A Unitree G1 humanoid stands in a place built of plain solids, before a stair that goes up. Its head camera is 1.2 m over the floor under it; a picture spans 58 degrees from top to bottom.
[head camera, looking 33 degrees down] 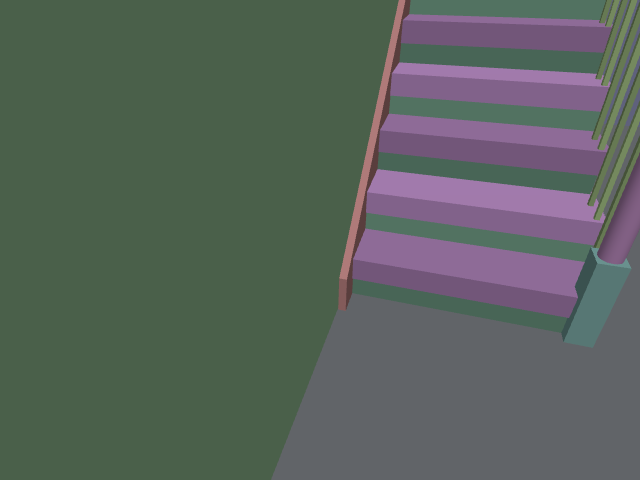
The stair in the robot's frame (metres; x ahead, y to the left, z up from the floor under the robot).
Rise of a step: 0.19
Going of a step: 0.22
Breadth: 0.91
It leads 17 degrees to the right of straight ahead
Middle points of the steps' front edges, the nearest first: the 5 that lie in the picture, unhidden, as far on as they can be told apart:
1.30 -0.52 0.19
1.50 -0.63 0.38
1.71 -0.69 0.57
1.93 -0.76 0.76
2.14 -0.82 0.96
